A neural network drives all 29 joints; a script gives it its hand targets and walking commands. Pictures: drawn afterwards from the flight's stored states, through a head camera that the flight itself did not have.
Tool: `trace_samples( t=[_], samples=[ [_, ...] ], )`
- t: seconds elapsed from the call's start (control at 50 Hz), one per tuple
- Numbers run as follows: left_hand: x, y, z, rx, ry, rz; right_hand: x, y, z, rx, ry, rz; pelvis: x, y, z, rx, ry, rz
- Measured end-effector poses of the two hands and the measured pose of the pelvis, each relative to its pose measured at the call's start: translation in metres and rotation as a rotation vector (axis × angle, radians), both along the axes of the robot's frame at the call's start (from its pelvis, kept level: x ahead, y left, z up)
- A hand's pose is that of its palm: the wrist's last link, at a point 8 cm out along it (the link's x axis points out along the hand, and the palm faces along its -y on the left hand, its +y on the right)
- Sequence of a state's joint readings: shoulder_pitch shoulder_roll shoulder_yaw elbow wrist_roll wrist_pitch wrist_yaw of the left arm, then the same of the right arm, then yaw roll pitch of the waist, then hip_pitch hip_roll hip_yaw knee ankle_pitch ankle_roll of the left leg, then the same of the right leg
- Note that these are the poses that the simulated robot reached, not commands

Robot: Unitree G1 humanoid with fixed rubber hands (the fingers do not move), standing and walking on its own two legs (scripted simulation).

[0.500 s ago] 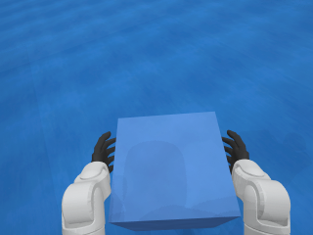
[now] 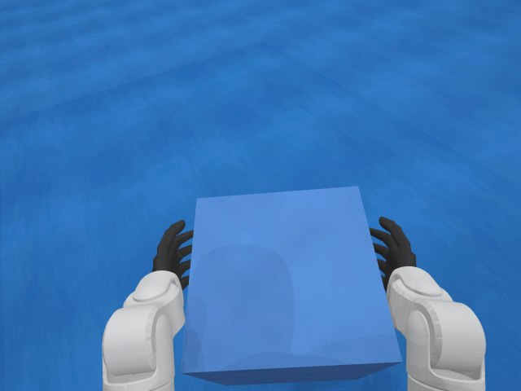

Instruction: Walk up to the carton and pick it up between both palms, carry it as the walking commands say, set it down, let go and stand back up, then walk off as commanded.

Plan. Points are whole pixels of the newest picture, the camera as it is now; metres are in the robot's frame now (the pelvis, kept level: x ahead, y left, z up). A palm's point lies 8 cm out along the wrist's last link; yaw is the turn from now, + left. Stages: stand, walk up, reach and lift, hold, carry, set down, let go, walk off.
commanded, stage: carry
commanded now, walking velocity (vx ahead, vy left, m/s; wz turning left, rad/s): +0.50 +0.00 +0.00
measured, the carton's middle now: (284, 297) +0.26 +0.00 +0.04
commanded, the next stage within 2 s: none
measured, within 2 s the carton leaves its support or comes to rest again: neither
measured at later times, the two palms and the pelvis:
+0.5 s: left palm (212, 127) +0.58 +0.13 +0.12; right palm (364, 120) +0.59 -0.17 +0.11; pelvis +0.32 -0.03 +0.01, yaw +0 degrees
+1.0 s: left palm (234, 60) +0.89 +0.11 +0.12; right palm (346, 53) +0.91 -0.19 +0.11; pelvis +0.64 -0.05 +0.02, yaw +2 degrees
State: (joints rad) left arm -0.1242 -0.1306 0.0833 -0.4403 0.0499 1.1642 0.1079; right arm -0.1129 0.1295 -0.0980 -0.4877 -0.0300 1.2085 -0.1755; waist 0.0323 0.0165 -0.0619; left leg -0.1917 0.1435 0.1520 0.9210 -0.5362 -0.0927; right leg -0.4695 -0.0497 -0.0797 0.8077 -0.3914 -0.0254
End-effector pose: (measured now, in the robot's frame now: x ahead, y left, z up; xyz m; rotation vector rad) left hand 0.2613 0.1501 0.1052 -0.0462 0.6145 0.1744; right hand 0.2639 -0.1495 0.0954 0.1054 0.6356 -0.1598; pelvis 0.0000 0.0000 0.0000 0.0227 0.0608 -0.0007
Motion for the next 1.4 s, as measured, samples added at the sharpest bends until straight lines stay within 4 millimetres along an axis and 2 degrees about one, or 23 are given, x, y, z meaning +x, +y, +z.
trace_samples(
  t=[0.14,0.26,0.4,0.5,0.54,0.58,0.66,0.76,0.86,0.96,1.08,1.16,1.28,1.4],
  samples=[
    [0.076,0.007,0.001,-0.002,0.063,0.069,0.096,0.008,0.001,-0.001,0.063,0.069,0.082,-0.011,0.018,-0.005,0.054,0.066],
    [0.157,0.014,0.006,-0.022,-0.013,0.077,0.178,0.015,0.011,-0.019,-0.013,0.075,0.165,-0.006,0.009,0.002,0.03,0.057],
    [0.253,0.0,0.017,-0.014,-0.007,0.035,0.261,0.0,0.017,-0.01,-0.007,0.033,0.256,-0.009,0.017,-0.008,0.019,0.015],
    [0.321,-0.022,0.015,-0.02,-0.025,0.027,0.327,-0.022,0.018,-0.016,-0.024,0.025,0.325,-0.03,0.012,-0.012,-0.002,0.004],
    [0.349,-0.033,0.011,-0.015,-0.034,0.03,0.356,-0.033,0.013,-0.011,-0.034,0.027,0.356,-0.041,0.005,-0.015,-0.011,0.013],
    [0.372,-0.037,0.008,-0.005,-0.006,0.042,0.383,-0.037,0.008,0.0,-0.006,0.04,0.381,-0.048,0.006,-0.021,-0.007,0.036],
    [0.416,-0.039,0.008,0.005,0.041,0.063,0.433,-0.039,0.005,0.009,0.04,0.061,0.425,-0.055,0.016,-0.013,0.03,0.059],
    [0.469,-0.032,0.007,-0.006,0.052,0.103,0.498,-0.03,0.007,-0.003,0.051,0.101,0.484,-0.057,0.019,-0.011,0.035,0.099],
    [0.539,-0.03,0.006,-0.027,0.003,0.081,0.561,-0.029,0.012,-0.025,0.002,0.08,0.553,-0.051,0.01,0.0,0.007,0.068],
    [0.605,-0.036,0.013,-0.021,0.004,0.055,0.619,-0.035,0.017,-0.019,0.003,0.054,0.615,-0.05,0.016,-0.006,0.003,0.044],
    [0.684,-0.058,0.014,-0.024,-0.004,0.041,0.694,-0.057,0.019,-0.022,-0.004,0.04,0.693,-0.069,0.015,-0.013,-0.003,0.027],
    [0.736,-0.074,0.005,-0.008,0.015,0.05,0.749,-0.073,0.005,-0.003,0.014,0.048,0.748,-0.087,0.008,-0.019,-0.007,0.049],
    [0.798,-0.074,0.002,0.007,0.07,0.092,0.823,-0.072,-0.003,0.009,0.069,0.09,0.812,-0.096,0.016,-0.008,0.033,0.094],
    [0.862,-0.065,-0.003,-0.023,0.039,0.118,0.895,-0.063,0.001,-0.021,0.038,0.117,0.883,-0.095,0.009,-0.007,0.009,0.108]
  ],
)
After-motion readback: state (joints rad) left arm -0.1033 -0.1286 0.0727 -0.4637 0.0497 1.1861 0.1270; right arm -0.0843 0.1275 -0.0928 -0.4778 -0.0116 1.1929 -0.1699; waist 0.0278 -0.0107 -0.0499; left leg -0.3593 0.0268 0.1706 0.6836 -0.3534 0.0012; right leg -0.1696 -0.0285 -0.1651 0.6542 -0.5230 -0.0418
